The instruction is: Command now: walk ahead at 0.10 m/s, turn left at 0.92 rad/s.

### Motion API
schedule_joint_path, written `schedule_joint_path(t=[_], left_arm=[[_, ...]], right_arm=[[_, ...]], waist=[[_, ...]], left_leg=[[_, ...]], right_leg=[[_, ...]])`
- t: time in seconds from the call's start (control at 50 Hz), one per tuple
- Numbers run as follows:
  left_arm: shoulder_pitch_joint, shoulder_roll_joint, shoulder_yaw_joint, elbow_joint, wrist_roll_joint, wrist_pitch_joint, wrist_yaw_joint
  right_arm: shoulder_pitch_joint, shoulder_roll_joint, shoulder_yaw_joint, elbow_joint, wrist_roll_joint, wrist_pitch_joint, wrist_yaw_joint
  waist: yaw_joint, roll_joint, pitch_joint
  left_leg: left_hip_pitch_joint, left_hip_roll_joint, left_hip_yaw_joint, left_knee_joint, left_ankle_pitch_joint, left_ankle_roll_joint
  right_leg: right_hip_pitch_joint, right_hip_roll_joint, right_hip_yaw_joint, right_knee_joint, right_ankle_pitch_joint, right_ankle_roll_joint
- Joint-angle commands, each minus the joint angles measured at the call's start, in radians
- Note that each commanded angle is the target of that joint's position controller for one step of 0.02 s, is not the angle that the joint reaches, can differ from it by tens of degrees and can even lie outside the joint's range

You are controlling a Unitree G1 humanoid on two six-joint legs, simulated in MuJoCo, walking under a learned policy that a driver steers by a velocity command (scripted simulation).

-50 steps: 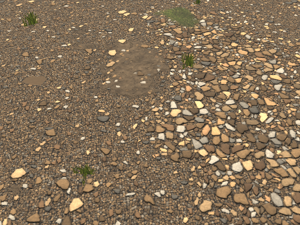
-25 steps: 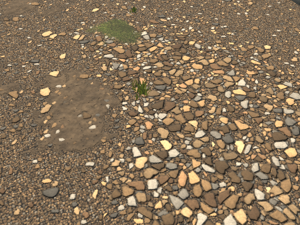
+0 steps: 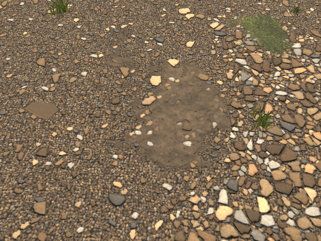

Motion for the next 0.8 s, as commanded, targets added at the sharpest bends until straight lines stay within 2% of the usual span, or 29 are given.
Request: schedule_joint_path(t=[0.02,0.06,0.08,0.1,0.12,0.14,0.16,0.18,0.2,0.22,0.24,0.28,0.32,0.36,0.44,0.48,0.5,0.52,0.54,0.56,0.58,0.6,0.62,0.66,0.7,0.74,0.76,0.8], left_arm=[[-0.110,0.145,0.038,-0.083,-0.024,-0.015,-0.006],[-0.090,0.165,0.048,-0.072,-0.039,-0.015,-0.015],[-0.085,0.165,0.050,-0.066,-0.047,-0.013,-0.017],[-0.053,0.146,0.048,-0.052,-0.048,-0.012,-0.022],[0.004,0.123,0.043,-0.045,-0.024,-0.010,-0.030],[0.031,0.078,0.024,-0.096,0.025,-0.008,-0.037],[-0.028,0.113,0.027,-0.108,0.020,-0.010,-0.035],[-0.085,0.142,0.034,-0.122,-0.009,-0.009,-0.031],[-0.073,0.134,0.034,-0.112,-0.008,-0.008,-0.020],[-0.062,0.140,0.037,-0.101,0.003,-0.004,-0.010],[-0.049,0.144,0.039,-0.097,0.007,0.000,-0.007],[-0.032,0.119,0.032,-0.089,0.004,0.002,-0.010],[-0.034,0.093,0.022,-0.086,-0.002,0.003,-0.012],[-0.037,0.086,0.018,-0.086,-0.006,0.005,-0.018],[-0.032,0.104,0.027,-0.093,-0.010,0.002,-0.030],[0.013,0.114,0.039,-0.085,-0.012,-0.003,-0.034],[0.053,0.129,0.049,-0.073,-0.009,-0.004,-0.033],[0.071,0.192,0.065,-0.078,0.005,0.004,-0.025],[0.040,0.236,0.070,-0.084,0.040,0.012,-0.021],[-0.027,0.185,0.058,-0.125,0.051,0.005,-0.015],[-0.080,0.127,0.044,-0.149,0.039,0.007,-0.002],[-0.098,0.104,0.037,-0.159,0.024,0.013,0.008],[-0.091,0.103,0.033,-0.156,0.011,0.017,0.015],[-0.021,0.111,0.027,-0.136,0.009,0.023,0.015],[0.025,0.114,0.024,-0.117,0.010,0.027,0.001],[-0.009,0.084,0.009,-0.113,0.003,0.027,-0.020],[0.008,0.103,0.015,-0.107,-0.007,0.030,-0.030],[0.048,0.173,0.036,-0.100,-0.029,0.037,-0.036]], right_arm=[[0.074,-0.032,-0.003,-0.054,-0.001,0.016,0.033],[0.045,-0.058,-0.014,-0.077,-0.004,0.027,0.045],[0.057,-0.065,-0.021,-0.078,-0.006,0.028,0.045],[0.096,-0.090,-0.035,-0.069,-0.013,0.027,0.036],[0.181,-0.190,-0.069,-0.060,-0.018,0.022,0.014],[0.159,-0.309,-0.082,-0.099,-0.036,0.018,-0.001],[0.162,-0.261,-0.070,-0.125,-0.051,-0.007,0.015],[0.135,-0.235,-0.061,-0.123,-0.042,-0.024,0.022],[0.088,-0.207,-0.055,-0.121,-0.020,-0.028,0.015],[0.036,-0.174,-0.042,-0.135,-0.006,-0.019,0.005],[-0.011,-0.163,-0.035,-0.153,-0.011,-0.009,-0.006],[-0.033,-0.156,-0.034,-0.171,-0.026,0.000,-0.019],[-0.022,-0.162,-0.040,-0.171,-0.020,0.004,-0.027],[-0.024,-0.165,-0.043,-0.175,-0.015,0.010,-0.032],[-0.031,-0.157,-0.044,-0.182,-0.014,0.020,-0.027],[-0.054,-0.147,-0.041,-0.188,-0.008,0.025,-0.025],[-0.061,-0.129,-0.036,-0.191,-0.003,0.027,-0.024],[0.000,-0.064,-0.017,-0.185,-0.006,0.030,-0.021],[0.013,-0.066,-0.018,-0.211,-0.001,0.021,-0.016],[0.042,-0.162,-0.045,-0.193,-0.015,0.009,-0.009],[0.050,-0.194,-0.057,-0.163,-0.009,0.012,-0.005],[0.062,-0.172,-0.053,-0.137,-0.013,0.019,-0.008],[0.070,-0.140,-0.043,-0.131,-0.020,0.024,-0.009],[0.032,-0.067,-0.011,-0.141,-0.019,0.019,-0.009],[-0.001,-0.017,0.015,-0.150,-0.027,0.007,-0.014],[0.008,0.042,0.043,-0.134,-0.046,-0.001,-0.011],[0.002,0.036,0.041,-0.126,-0.043,-0.004,-0.009],[0.029,-0.017,0.018,-0.098,-0.029,-0.007,-0.011]], waist=[[-0.049,-0.126,-0.182],[-0.049,-0.117,-0.166],[-0.064,-0.100,-0.166],[-0.078,-0.054,-0.179],[-0.101,0.128,-0.199],[-0.025,0.393,-0.237],[-0.097,0.248,-0.379],[-0.092,0.147,-0.326],[-0.056,0.090,-0.272],[-0.032,0.070,-0.236],[-0.004,0.083,-0.225],[0.007,0.090,-0.236],[-0.002,0.087,-0.251],[-0.010,0.105,-0.256],[-0.020,0.161,-0.228],[0.005,0.173,-0.214],[0.022,0.154,-0.211],[-0.008,-0.002,-0.245],[-0.052,-0.304,-0.183],[-0.068,-0.261,-0.146],[-0.071,-0.189,-0.126],[-0.067,-0.133,-0.112],[-0.057,-0.111,-0.105],[-0.019,-0.081,-0.105],[0.003,-0.111,-0.140],[-0.014,-0.165,-0.173],[-0.001,-0.211,-0.154],[-0.007,-0.227,-0.132]], left_leg=[[0.192,0.003,0.014,-0.127,0.086,0.039],[0.226,-0.017,0.035,-0.223,0.067,0.072],[0.279,-0.039,0.052,-0.299,0.099,0.094],[0.376,-0.071,0.052,-0.359,0.151,0.127],[0.572,0.009,-0.116,-0.434,0.537,0.196],[0.765,0.243,-0.522,-0.413,0.833,0.394],[0.760,0.287,-0.616,-0.468,0.655,0.464],[0.709,0.234,-0.534,-0.495,0.538,0.414],[0.638,0.174,-0.468,-0.498,0.424,0.349],[0.566,0.142,-0.434,-0.505,0.363,0.311],[0.480,0.114,-0.405,-0.512,0.351,0.296],[0.427,0.076,-0.393,-0.508,0.356,0.288],[0.420,0.060,-0.419,-0.496,0.324,0.281],[0.400,0.048,-0.457,-0.490,0.251,0.269],[0.360,0.021,-0.547,-0.481,0.146,0.241],[0.321,-0.011,-0.574,-0.450,0.107,0.212],[0.268,-0.051,-0.552,-0.405,0.042,0.179],[0.156,-0.138,-0.446,-0.226,-0.249,0.128],[-0.015,-0.263,-0.225,0.018,-0.382,0.074],[-0.051,-0.159,-0.217,0.207,-0.328,0.039],[-0.039,-0.127,-0.188,0.278,-0.252,0.024],[-0.024,-0.119,-0.169,0.329,-0.200,0.008],[-0.041,-0.114,-0.152,0.391,-0.164,-0.005],[-0.013,-0.123,-0.120,0.356,-0.166,-0.018],[0.034,-0.124,-0.124,0.203,-0.212,-0.026],[0.212,-0.082,-0.085,-0.067,-0.254,-0.028],[0.264,-0.098,-0.046,-0.168,-0.254,-0.036],[0.351,-0.143,-0.011,-0.386,-0.089,-0.027]], right_leg=[[0.069,-0.262,0.071,-0.060,0.345,-0.170],[0.104,-0.273,0.051,0.002,0.303,-0.135],[0.101,-0.262,0.023,0.068,0.277,-0.103],[0.065,-0.224,-0.011,0.183,0.248,-0.061],[-0.105,-0.140,-0.061,0.432,0.060,0.015],[-0.451,0.012,-0.025,0.775,-0.528,0.097],[-0.504,0.041,0.206,0.902,-0.534,0.082],[-0.519,0.029,0.242,0.904,-0.445,0.052],[-0.513,0.014,0.256,0.844,-0.358,0.040],[-0.487,0.005,0.261,0.781,-0.306,0.040],[-0.422,0.015,0.257,0.737,-0.264,0.044],[-0.351,0.058,0.249,0.635,-0.217,0.060],[-0.309,0.087,0.264,0.517,-0.190,0.071],[-0.265,0.106,0.278,0.434,-0.156,0.074],[-0.178,0.124,0.295,0.294,-0.147,0.058],[-0.074,0.115,0.289,0.146,-0.092,0.039],[0.024,0.075,0.285,0.032,-0.009,0.021],[0.160,-0.128,0.448,-0.031,-0.027,-0.050],[0.112,-0.305,0.714,-0.128,0.003,-0.200],[0.063,-0.359,0.727,-0.133,-0.006,-0.251],[0.031,-0.301,0.597,-0.114,-0.036,-0.220],[0.016,-0.227,0.503,-0.094,-0.040,-0.186],[0.030,-0.204,0.455,-0.084,0.000,-0.182],[0.040,-0.171,0.395,-0.077,0.129,-0.209],[0.102,-0.161,0.377,-0.050,0.206,-0.225],[0.065,-0.126,0.337,-0.038,0.186,-0.203],[0.047,-0.115,0.350,-0.035,0.181,-0.202],[0.039,-0.120,0.397,0.010,0.226,-0.199]])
